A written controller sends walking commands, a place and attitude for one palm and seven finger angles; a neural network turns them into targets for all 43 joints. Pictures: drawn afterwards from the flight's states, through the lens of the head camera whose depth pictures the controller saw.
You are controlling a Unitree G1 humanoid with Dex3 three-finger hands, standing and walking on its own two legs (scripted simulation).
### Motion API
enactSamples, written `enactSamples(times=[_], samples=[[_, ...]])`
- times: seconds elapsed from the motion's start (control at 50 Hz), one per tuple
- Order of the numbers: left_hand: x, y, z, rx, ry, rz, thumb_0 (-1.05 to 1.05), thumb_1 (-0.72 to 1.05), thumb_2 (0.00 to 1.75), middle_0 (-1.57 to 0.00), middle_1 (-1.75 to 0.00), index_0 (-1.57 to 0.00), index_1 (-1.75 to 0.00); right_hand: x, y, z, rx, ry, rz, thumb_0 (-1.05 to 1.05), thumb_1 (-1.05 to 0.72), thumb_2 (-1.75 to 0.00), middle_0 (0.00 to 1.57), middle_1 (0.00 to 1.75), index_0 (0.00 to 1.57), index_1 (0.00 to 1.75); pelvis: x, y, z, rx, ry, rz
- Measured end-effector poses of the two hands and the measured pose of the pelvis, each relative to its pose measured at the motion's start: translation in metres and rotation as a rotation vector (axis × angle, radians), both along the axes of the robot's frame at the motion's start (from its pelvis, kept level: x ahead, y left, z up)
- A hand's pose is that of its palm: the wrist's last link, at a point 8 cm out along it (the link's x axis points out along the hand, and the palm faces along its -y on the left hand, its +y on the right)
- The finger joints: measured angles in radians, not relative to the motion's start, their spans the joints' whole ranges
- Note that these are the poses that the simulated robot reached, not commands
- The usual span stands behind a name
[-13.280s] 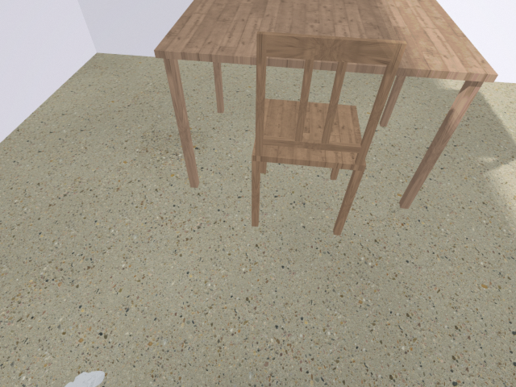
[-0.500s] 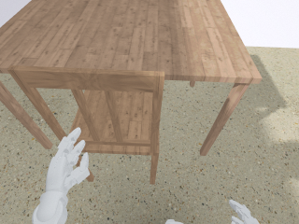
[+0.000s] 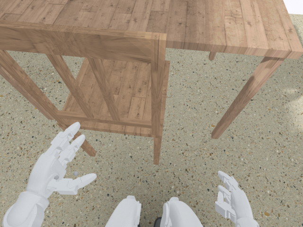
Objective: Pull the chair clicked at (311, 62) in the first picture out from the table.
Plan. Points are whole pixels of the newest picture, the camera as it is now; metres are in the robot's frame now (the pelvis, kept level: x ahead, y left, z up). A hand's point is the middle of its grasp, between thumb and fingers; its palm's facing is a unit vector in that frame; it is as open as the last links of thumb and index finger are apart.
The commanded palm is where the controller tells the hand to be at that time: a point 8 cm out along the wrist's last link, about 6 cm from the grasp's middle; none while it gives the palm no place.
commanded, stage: raise the hand toward the chair's back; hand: left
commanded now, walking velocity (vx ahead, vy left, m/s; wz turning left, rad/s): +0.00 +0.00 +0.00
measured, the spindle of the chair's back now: (76, 91) +0.47 +0.25 +0.02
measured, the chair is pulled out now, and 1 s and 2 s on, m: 0.00 0.00 0.00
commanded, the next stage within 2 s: aim the fingers beside a spindle in 1.32 s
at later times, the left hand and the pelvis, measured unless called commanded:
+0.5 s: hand (50, 168) +0.24 +0.23 +0.06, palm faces -0.02 -1.00 -0.07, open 16.3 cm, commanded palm +0.21 +0.29 +0.06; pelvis -0.01 +0.04 +0.01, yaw -2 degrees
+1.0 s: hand (33, 162) +0.25 +0.27 +0.06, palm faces -0.09 -1.00 -0.04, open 16.9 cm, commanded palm +0.23 +0.33 +0.07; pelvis +0.00 +0.08 +0.02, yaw -2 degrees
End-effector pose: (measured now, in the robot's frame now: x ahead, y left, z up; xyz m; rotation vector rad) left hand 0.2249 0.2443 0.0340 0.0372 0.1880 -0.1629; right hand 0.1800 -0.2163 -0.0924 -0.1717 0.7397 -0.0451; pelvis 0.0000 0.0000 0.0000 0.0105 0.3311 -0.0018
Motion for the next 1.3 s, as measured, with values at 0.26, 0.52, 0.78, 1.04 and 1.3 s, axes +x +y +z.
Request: enactSamples(times=[0.26, 0.52, 0.78, 1.04, 1.3], samples=[[-0.007, 0.018, 0.015, 0.027, -0.091, 0.097, 0.0, -0.11, 0.47, -0.1, -0.14, -0.1, -0.14, -0.039, -0.041, 0.013, -0.121, 0.052, -0.105, 0.02, -0.9, -0.9, 0.2, 0.3, 0.2, 0.3, 0.001, 0.015, 0.006, 0.002, 0.008, -0.035], [-0.005, 0.044, 0.031, 0.028, -0.151, 0.135, -0.01, -0.4, 0.34, -0.07, -0.09, -0.07, -0.09, -0.018, 0.012, 0.03, -0.079, -0.055, -0.052, 0.02, -0.9, -0.9, 0.2, 0.3, 0.2, 0.3, -0.006, 0.04, 0.011, -0.034, -0.025, -0.03], [0.001, 0.073, 0.036, 0.032, -0.146, 0.12, -0.01, -0.49, 0.31, -0.07, -0.08, -0.07, -0.08, -0.013, 0.048, 0.045, -0.099, -0.061, 0.013, 0.01, -0.9, -0.9, 0.2, 0.3, 0.2, 0.3, -0.002, 0.065, 0.019, -0.074, -0.041, -0.008], [0.009, 0.087, 0.03, 0.007, -0.085, 0.077, -0.01, -0.5, 0.3, -0.06, -0.08, -0.06, -0.08, -0.02, 0.051, 0.054, -0.135, -0.025, -0.005, 0.02, -0.9, -0.9, 0.2, 0.3, 0.2, 0.3, 0.004, 0.08, 0.025, -0.092, -0.038, -0.003], [0.007, 0.091, 0.029, 0.02, -0.091, 0.08, -0.01, -0.5, 0.3, -0.06, -0.08, -0.06, -0.08, -0.016, 0.058, 0.048, -0.115, -0.018, 0.014, 0.02, -0.9, -0.9, 0.2, 0.3, 0.2, 0.3, 0.003, 0.082, 0.023, -0.099, -0.032, 0.003]])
